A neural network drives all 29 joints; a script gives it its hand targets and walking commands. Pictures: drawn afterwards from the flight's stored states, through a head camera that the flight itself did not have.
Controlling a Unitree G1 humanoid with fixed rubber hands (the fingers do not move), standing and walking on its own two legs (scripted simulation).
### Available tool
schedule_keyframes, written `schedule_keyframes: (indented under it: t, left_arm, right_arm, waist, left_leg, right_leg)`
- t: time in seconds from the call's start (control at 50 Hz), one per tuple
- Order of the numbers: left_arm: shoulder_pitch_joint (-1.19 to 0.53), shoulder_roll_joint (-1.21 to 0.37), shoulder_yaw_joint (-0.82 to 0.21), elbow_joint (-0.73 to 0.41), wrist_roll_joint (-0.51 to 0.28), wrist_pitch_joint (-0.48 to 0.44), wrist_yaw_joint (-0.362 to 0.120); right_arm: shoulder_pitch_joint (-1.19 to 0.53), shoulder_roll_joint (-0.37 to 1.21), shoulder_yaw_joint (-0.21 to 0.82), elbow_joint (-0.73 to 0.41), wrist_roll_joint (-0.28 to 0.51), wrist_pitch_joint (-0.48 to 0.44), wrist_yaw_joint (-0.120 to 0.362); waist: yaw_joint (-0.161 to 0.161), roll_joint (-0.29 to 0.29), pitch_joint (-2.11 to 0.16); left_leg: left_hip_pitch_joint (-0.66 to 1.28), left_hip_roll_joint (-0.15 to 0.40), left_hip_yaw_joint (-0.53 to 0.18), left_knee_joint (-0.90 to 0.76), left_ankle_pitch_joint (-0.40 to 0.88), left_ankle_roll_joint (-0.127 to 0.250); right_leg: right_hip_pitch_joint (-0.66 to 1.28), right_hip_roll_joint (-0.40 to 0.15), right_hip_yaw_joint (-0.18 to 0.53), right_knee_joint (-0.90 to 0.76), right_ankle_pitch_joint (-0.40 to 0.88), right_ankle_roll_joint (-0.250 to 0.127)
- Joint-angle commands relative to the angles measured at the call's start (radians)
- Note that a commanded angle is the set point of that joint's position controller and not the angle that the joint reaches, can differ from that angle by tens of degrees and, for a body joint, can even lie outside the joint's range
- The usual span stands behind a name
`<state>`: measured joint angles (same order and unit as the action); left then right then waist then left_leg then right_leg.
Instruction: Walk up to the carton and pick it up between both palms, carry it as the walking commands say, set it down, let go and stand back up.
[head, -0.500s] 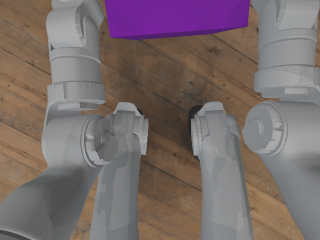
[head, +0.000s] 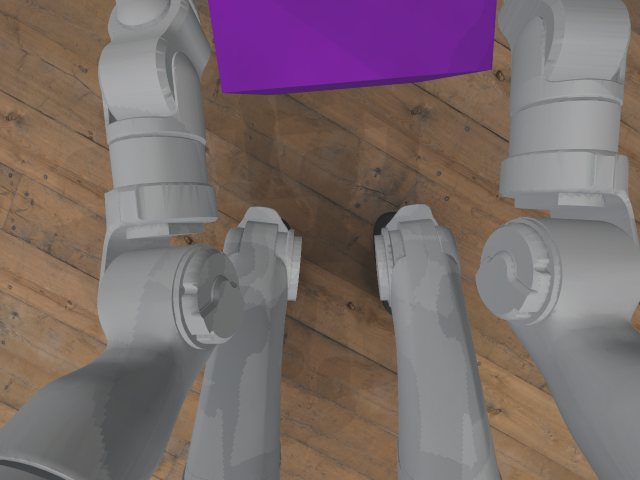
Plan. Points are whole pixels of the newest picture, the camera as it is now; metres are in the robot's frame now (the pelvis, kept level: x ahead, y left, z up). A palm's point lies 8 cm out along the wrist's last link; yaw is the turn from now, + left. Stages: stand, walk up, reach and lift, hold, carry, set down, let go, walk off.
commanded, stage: reach and lift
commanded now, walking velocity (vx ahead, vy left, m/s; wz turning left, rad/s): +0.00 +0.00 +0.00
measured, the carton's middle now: out of the picture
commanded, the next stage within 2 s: none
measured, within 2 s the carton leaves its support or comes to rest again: neither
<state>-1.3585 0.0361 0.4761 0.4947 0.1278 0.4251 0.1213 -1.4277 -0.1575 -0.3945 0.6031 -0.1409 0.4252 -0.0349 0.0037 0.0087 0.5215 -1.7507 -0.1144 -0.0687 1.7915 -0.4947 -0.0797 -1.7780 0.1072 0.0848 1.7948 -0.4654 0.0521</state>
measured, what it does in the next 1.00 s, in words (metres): rises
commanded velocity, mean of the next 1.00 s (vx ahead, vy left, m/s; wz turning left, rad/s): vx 0.00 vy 0.00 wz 0.00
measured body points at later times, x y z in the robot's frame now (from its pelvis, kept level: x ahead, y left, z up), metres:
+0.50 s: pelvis +0.00 +0.00 +0.05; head +0.33 -0.01 +0.35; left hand +0.54 +0.14 -0.04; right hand +0.56 -0.15 -0.04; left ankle +0.14 +0.13 -0.46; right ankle +0.15 -0.12 -0.46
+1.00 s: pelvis +0.04 +0.00 +0.11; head +0.27 -0.01 +0.49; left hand +0.52 +0.14 +0.06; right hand +0.53 -0.15 +0.06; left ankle +0.14 +0.13 -0.46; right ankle +0.15 -0.12 -0.46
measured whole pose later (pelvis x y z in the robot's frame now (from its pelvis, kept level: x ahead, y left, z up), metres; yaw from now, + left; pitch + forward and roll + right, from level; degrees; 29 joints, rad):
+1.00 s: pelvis +0.04 +0.00 +0.11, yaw +0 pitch +32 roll +1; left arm -0.96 -0.09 0.51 0.61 0.24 0.42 0.08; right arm -1.02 0.01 -0.47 0.70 -0.27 0.41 -0.02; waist 0.02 0.01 -0.03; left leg -1.51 -0.11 -0.10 1.39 -0.43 -0.07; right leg -1.54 0.10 0.10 1.39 -0.40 0.04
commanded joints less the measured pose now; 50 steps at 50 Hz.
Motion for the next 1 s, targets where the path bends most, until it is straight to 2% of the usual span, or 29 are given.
schedule_keyframes:
  t: [0.0,0.04,0.06,0.08,0.12,0.2,0.22,0.28,0.34,0.36,0.4,0.46,0.52,0.54,0.56,0.58,0.6,0.62,0.68,0.7,0.72,0.74,0.76,0.78,0.8,0.86,0.88,0.94,0.98]
  left_arm:
    - [-0.685,-1.031,-0.684,0.041,-0.18,0.002,-0.328]
    - [-0.679,-1.043,-0.661,0.075,-0.166,0.006,-0.33]
    - [-0.644,-1.08,-0.717,-0.02,-0.196,0.01,-0.33]
    - [-0.624,-1.095,-0.698,0.079,-0.183,0.017,-0.331]
    - [-0.681,-1.068,-0.745,-0.035,-0.22,0.006,-0.328]
    - [-0.61,-1.059,-0.662,0.101,-0.156,0.012,-0.326]
    - [-0.656,-1.088,-0.744,-0.079,-0.201,0.003,-0.325]
    - [-0.648,-1.054,-0.7,0.053,-0.168,0.02,-0.324]
    - [-0.618,-1.103,-0.728,-0.036,-0.19,0.014,-0.327]
    - [-0.582,-1.075,-0.69,0.089,-0.164,0.025,-0.331]
    - [-0.617,-1.062,-0.671,0.065,-0.155,0.019,-0.339]
    - [-0.614,-1.096,-0.705,0.047,-0.177,0.01,-0.346]
    - [-0.575,-1.109,-0.706,0.044,-0.166,0.004,-0.334]
    - [-0.621,-1.13,-0.773,-0.096,-0.209,-0.004,-0.328]
    - [-0.588,-1.113,-0.742,0.009,-0.192,0.003,-0.328]
    - [-0.584,-1.13,-0.764,-0.038,-0.188,0.005,-0.331]
    - [-0.54,-1.122,-0.719,0.044,-0.155,0.007,-0.328]
    - [-0.547,-1.111,-0.739,-0.008,-0.169,0.002,-0.333]
    - [-0.444,-1.103,-0.707,0.092,-0.138,0.01,-0.334]
    - [-0.483,-1.142,-0.771,-0.043,-0.17,0.002,-0.331]
    - [-0.49,-1.087,-0.706,0.044,-0.147,-0.001,-0.329]
    - [-0.521,-1.14,-0.73,-0.013,-0.157,0.001,-0.333]
    - [-0.495,-1.111,-0.7,0.021,-0.131,0.0,-0.334]
    - [-0.462,-1.149,-0.727,0.003,-0.158,0.003,-0.334]
    - [-0.389,-1.146,-0.667,0.116,-0.11,0.004,-0.335]
    - [-0.402,-1.146,-0.694,0.022,-0.12,-0.021,-0.341]
    - [-0.355,-1.168,-0.659,0.112,-0.112,-0.012,-0.346]
    - [-0.26,-1.184,-0.542,0.249,-0.039,-0.003,-0.356]
    - [-0.139,-1.186,-0.476,0.28,0.001,-0.005,-0.343]
  right_arm:
    - [-0.595,1.145,0.605,0.028,0.195,-0.003,0.289]
    - [-0.517,1.137,0.542,0.138,0.167,0.006,0.293]
    - [-0.597,1.15,0.632,-0.056,0.214,-0.004,0.293]
    - [-0.558,1.138,0.589,0.064,0.192,0.0,0.295]
    - [-0.649,1.158,0.68,-0.078,0.231,-0.005,0.283]
    - [-0.515,1.137,0.56,0.118,0.158,0.003,0.291]
    - [-0.582,1.189,0.662,-0.087,0.235,-0.01,0.289]
    - [-0.527,1.142,0.587,0.095,0.177,0.013,0.29]
    - [-0.542,1.213,0.661,-0.049,0.224,0.006,0.29]
    - [-0.549,1.173,0.603,0.047,0.188,0.008,0.292]
    - [-0.546,1.159,0.589,0.06,0.181,0.009,0.29]
    - [-0.443,1.183,0.568,0.11,0.148,0.003,0.292]
    - [-0.503,1.183,0.605,0.028,0.18,-0.009,0.298]
    - [-0.496,1.225,0.659,-0.068,0.211,-0.009,0.297]
    - [-0.473,1.201,0.62,0.04,0.188,-0.005,0.293]
    - [-0.515,1.167,0.638,-0.047,0.201,-0.006,0.298]
    - [-0.471,1.194,0.619,0.038,0.178,-0.005,0.291]
    - [-0.456,1.209,0.634,0.006,0.173,-0.006,0.297]
    - [-0.44,1.161,0.629,0.014,0.163,-0.009,0.296]
    - [-0.467,1.218,0.7,-0.096,0.21,-0.017,0.296]
    - [-0.416,1.199,0.624,0.046,0.15,-0.002,0.297]
    - [-0.42,1.205,0.607,0.022,0.174,-0.004,0.296]
    - [-0.366,1.244,0.593,0.086,0.148,0.0,0.302]
    - [-0.367,1.236,0.59,0.047,0.161,-0.002,0.303]
    - [-0.356,1.239,0.571,0.113,0.152,-0.003,0.307]
    - [-0.303,1.281,0.575,0.058,0.13,-0.025,0.307]
    - [-0.255,1.271,0.528,0.11,0.091,-0.019,0.296]
    - [-0.207,1.223,0.401,0.177,0.015,-0.031,0.29]
    - [-0.142,1.238,0.372,0.215,-0.005,-0.026,0.29]
  waist:
    - [0.006,-0.052,-2.246]
    - [0.019,-0.004,-2.133]
    - [0.023,-0.043,-2.333]
    - [-0.001,-0.025,-2.196]
    - [0.012,-0.081,-2.397]
    - [0.02,-0.042,-2.125]
    - [0.034,-0.032,-2.403]
    - [0.015,-0.031,-2.177]
    - [0.04,-0.03,-2.351]
    - [0.011,-0.054,-2.196]
    - [0.03,-0.037,-2.147]
    - [-0.01,-0.033,-2.164]
    - [0.014,-0.036,-2.195]
    - [0.009,-0.035,-2.375]
    - [0.017,-0.043,-2.213]
    - [-0.012,-0.02,-2.313]
    - [0.023,-0.042,-2.209]
    - [-0.002,-0.076,-2.264]
    - [0.031,-0.049,-2.109]
    - [0.037,-0.045,-2.322]
    - [0.022,-0.089,-2.073]
    - [0.015,-0.013,-2.125]
    - [0.055,-0.032,-2.046]
    - [0.023,-0.042,-2.092]
    - [0.054,-0.03,-1.92]
    - [0.037,-0.043,-1.913]
    - [-0.003,-0.045,-1.797]
    - [-0.021,-0.012,-1.557]
    - [0.022,-0.03,-1.43]
  left_leg:
    - [0.511,-0.059,0.173,-0.168,0.168,0.055]
    - [0.486,-0.051,0.178,-0.194,0.137,0.044]
    - [0.635,-0.057,0.159,-0.214,0.225,0.054]
    - [0.581,-0.05,0.158,-0.206,0.22,0.045]
    - [0.646,-0.068,0.162,-0.194,0.255,0.054]
    - [0.557,-0.054,0.156,-0.25,0.124,0.049]
    - [0.698,-0.063,0.163,-0.251,0.247,0.042]
    - [0.621,-0.048,0.162,-0.273,0.13,0.053]
    - [0.759,-0.053,0.167,-0.293,0.219,0.044]
    - [0.646,-0.056,0.155,-0.296,0.145,0.056]
    - [0.585,-0.05,0.172,-0.316,0.085,0.057]
    - [0.667,-0.052,0.148,-0.345,0.181,0.04]
    - [0.726,-0.056,0.151,-0.347,0.18,0.052]
    - [0.821,-0.058,0.15,-0.344,0.251,0.039]
    - [0.729,-0.055,0.141,-0.37,0.223,0.043]
    - [0.815,-0.052,0.135,-0.4,0.189,0.046]
    - [0.76,-0.056,0.138,-0.39,0.182,0.053]
    - [0.777,-0.06,0.139,-0.397,0.185,0.048]
    - [0.735,-0.052,0.143,-0.405,0.175,0.049]
    - [0.863,-0.059,0.135,-0.42,0.239,0.049]
    - [0.737,-0.054,0.131,-0.419,0.156,0.051]
    - [0.803,-0.047,0.131,-0.466,0.138,0.051]
    - [0.755,-0.053,0.14,-0.452,0.156,0.05]
    - [0.85,-0.043,0.117,-0.495,0.175,0.048]
    - [0.77,-0.043,0.123,-0.488,0.155,0.051]
    - [0.792,-0.052,0.126,-0.51,0.229,0.043]
    - [0.751,-0.047,0.122,-0.509,0.179,0.045]
    - [0.669,-0.036,0.11,-0.562,0.109,0.048]
    - [0.687,-0.028,0.112,-0.614,0.163,0.05]
  right_leg:
    - [0.617,0.046,-0.163,-0.183,0.174,-0.033]
    - [0.543,0.04,-0.159,-0.21,0.138,-0.044]
    - [0.677,0.052,-0.17,-0.211,0.217,-0.032]
    - [0.573,0.045,-0.177,-0.211,0.192,-0.033]
    - [0.735,0.051,-0.162,-0.224,0.242,-0.033]
    - [0.579,0.043,-0.163,-0.255,0.112,-0.042]
    - [0.769,0.057,-0.148,-0.263,0.234,-0.037]
    - [0.636,0.039,-0.148,-0.295,0.095,-0.034]
    - [0.78,0.051,-0.138,-0.326,0.183,-0.031]
    - [0.696,0.045,-0.161,-0.309,0.114,-0.027]
    - [0.713,0.042,-0.133,-0.352,0.072,-0.031]
    - [0.709,0.05,-0.164,-0.348,0.154,-0.035]
    - [0.724,0.044,-0.153,-0.363,0.131,-0.026]
    - [0.841,0.055,-0.138,-0.376,0.212,-0.041]
    - [0.766,0.045,-0.147,-0.38,0.19,-0.03]
    - [0.821,0.052,-0.148,-0.393,0.182,-0.024]
    - [0.779,0.043,-0.138,-0.403,0.151,-0.031]
    - [0.838,0.053,-0.136,-0.414,0.158,-0.034]
    - [0.796,0.043,-0.126,-0.428,0.14,-0.029]
    - [0.92,0.05,-0.118,-0.437,0.199,-0.028]
    - [0.794,0.046,-0.13,-0.434,0.114,-0.027]
    - [0.831,0.047,-0.127,-0.464,0.12,-0.034]
    - [0.806,0.041,-0.116,-0.462,0.123,-0.037]
    - [0.851,0.045,-0.133,-0.478,0.147,-0.033]
    - [0.743,0.041,-0.13,-0.482,0.102,-0.031]
    - [0.803,0.044,-0.121,-0.522,0.179,-0.031]
    - [0.772,0.042,-0.125,-0.535,0.141,-0.035]
    - [0.699,0.042,-0.122,-0.584,0.079,-0.052]
    - [0.721,0.037,-0.117,-0.62,0.118,-0.044]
